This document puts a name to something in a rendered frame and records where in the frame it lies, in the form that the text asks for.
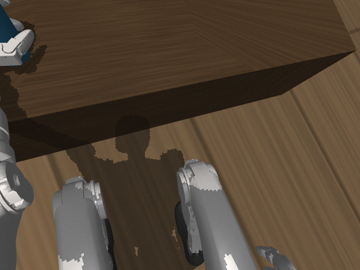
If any can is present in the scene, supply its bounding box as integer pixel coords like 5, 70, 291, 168
0, 4, 30, 66

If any left robot foot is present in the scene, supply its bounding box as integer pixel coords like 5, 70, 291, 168
104, 219, 118, 270

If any left robot hand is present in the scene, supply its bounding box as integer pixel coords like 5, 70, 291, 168
0, 0, 34, 66

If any right robot foot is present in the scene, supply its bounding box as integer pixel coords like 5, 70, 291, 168
174, 201, 204, 266

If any right robot hand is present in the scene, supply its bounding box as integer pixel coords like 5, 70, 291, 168
255, 246, 297, 270

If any left robot arm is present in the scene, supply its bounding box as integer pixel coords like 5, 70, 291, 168
0, 96, 34, 270

